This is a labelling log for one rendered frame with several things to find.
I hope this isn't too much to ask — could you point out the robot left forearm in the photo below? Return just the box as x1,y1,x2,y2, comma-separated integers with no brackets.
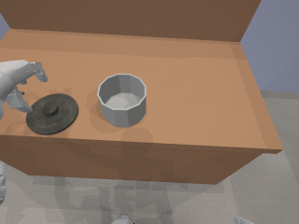
0,71,14,120

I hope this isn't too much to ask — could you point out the table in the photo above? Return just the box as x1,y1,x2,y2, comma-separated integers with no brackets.
0,0,284,185

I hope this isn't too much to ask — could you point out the pot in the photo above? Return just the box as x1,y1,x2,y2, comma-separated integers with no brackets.
97,73,147,128

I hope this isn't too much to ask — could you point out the lid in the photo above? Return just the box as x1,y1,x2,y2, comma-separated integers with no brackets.
26,93,78,135

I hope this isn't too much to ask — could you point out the left robot hand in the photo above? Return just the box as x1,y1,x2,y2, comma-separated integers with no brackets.
0,60,48,113

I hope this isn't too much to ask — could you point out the knob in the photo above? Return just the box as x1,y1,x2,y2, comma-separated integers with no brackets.
42,102,59,117

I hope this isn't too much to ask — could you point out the robot left shin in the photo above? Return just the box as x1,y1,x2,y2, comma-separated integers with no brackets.
120,216,131,221

